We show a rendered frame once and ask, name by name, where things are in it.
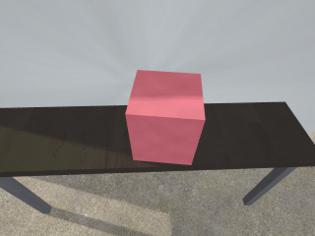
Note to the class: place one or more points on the table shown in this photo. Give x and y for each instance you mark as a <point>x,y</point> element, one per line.
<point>80,140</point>

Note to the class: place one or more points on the carton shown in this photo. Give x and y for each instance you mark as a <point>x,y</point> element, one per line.
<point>165,116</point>

